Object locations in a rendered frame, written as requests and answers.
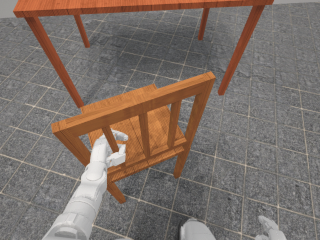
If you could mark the left robot hand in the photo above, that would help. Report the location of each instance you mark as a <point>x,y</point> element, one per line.
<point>102,152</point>

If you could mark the right robot hand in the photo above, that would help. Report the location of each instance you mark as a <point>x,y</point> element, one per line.
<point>271,228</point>

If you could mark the right robot foot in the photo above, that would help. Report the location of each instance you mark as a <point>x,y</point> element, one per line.
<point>182,222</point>

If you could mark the chair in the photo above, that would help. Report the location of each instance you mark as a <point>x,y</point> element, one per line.
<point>143,115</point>

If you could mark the robot right thigh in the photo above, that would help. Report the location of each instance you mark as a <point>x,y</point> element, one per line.
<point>194,230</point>

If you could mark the left robot forearm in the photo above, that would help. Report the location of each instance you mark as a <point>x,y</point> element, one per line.
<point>77,219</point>

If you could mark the table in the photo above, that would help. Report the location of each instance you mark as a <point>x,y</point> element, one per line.
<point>32,9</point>

